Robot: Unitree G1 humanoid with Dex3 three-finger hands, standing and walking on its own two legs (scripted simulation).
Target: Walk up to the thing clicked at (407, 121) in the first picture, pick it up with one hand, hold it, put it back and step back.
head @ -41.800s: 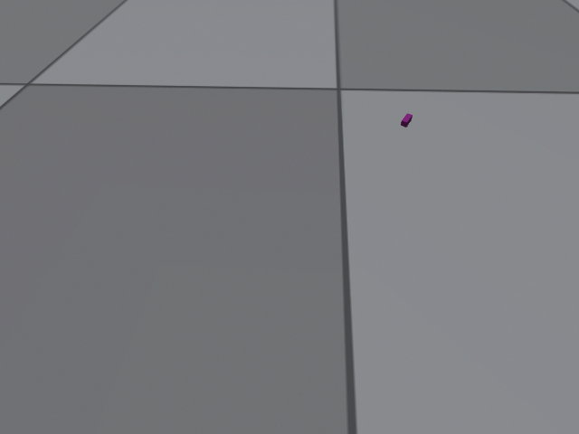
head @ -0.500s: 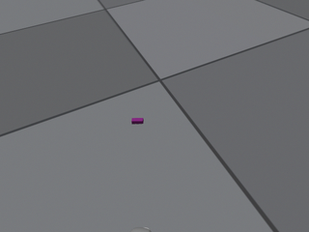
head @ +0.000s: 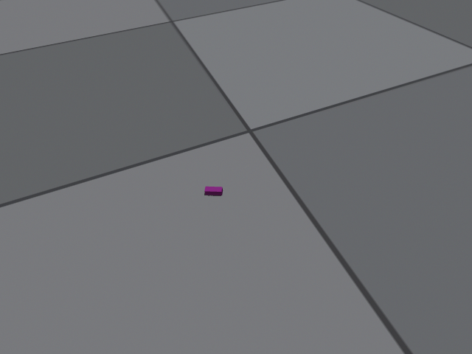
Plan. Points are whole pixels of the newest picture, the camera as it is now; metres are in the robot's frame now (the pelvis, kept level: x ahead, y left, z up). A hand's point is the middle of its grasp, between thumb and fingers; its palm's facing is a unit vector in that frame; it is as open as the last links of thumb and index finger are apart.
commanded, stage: step back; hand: left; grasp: from above
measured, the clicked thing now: (213, 190) +1.05 +0.26 -0.75
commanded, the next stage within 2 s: stand in 0.44 s
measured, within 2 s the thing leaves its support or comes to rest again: neither
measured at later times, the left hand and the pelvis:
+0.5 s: hand out of the picture +0.12 +0.28 -0.14, palm faces +0.02 -0.94 -0.34, open 7.4 cm; pelvis +0.03 +0.02 +0.01, yaw -1 degrees
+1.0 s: hand out of the picture +0.09 +0.27 -0.14, palm faces -0.03 -0.94 -0.34, open 7.4 cm; pelvis +0.02 +0.02 +0.02, yaw -1 degrees
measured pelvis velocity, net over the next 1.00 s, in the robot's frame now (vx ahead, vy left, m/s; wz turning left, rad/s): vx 0.02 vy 0.02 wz -0.01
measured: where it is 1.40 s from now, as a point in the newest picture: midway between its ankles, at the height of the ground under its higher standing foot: outside the picture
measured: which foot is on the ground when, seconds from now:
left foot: up 0.00-0.08, down 0.10-1.00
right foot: down 0.00-1.00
